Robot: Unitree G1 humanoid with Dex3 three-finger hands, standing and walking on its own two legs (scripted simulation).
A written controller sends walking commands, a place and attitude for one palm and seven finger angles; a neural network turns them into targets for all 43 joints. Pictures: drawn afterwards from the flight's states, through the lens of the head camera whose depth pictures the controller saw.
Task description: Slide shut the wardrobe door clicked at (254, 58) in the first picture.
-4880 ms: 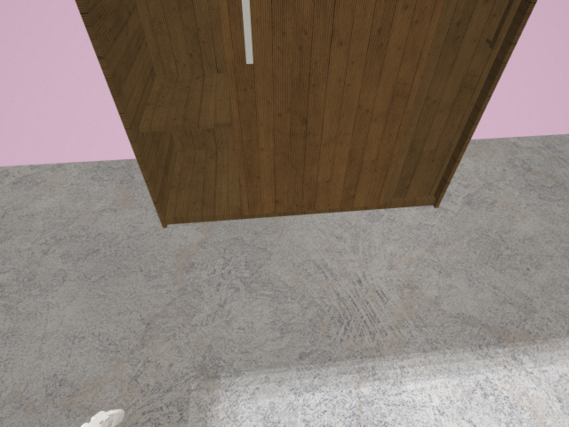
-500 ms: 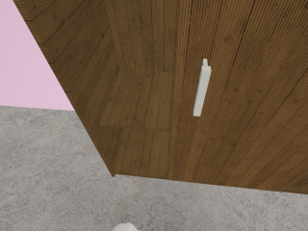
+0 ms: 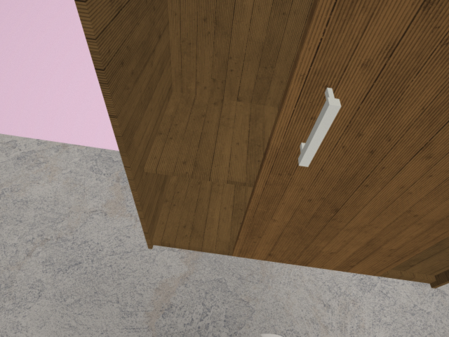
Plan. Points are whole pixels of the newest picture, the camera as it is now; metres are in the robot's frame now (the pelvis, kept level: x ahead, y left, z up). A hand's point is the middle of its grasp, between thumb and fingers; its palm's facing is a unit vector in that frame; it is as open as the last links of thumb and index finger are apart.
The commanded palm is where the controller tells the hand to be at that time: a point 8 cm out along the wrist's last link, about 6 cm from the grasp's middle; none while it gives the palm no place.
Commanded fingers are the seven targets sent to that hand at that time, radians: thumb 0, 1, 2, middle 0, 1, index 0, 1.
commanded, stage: come to a stop and stand still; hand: right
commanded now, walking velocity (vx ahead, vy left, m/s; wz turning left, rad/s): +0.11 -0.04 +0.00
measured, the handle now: (315, 129) +0.50 -0.16 +0.10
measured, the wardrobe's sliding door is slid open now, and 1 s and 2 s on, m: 0.37 0.37 0.37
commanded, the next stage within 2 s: none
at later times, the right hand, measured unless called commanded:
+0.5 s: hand out of the picture -0.01 -0.25 -0.18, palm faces -0.02 +0.99 -0.15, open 7.4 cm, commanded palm none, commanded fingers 0.00 -0.90 -0.90 0.20 0.30 0.20 0.30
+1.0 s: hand out of the picture +0.08 -0.18 -0.17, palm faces +0.04 +0.98 -0.20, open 7.1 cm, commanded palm none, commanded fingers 0.00 -0.90 -0.90 0.20 0.30 0.20 0.30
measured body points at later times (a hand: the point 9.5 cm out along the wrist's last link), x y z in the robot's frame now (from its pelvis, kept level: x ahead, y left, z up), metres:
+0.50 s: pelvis -0.01 -0.06 +0.00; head +0.00 -0.09 +0.45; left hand -0.07 +0.14 -0.14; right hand -0.01 -0.30 -0.17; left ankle -0.03 +0.07 -0.68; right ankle -0.06 -0.16 -0.74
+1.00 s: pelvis +0.02 -0.01 +0.00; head +0.02 -0.01 +0.45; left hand +0.01 +0.20 -0.17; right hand +0.08 -0.24 -0.16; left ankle +0.00 +0.07 -0.74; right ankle -0.04 -0.16 -0.74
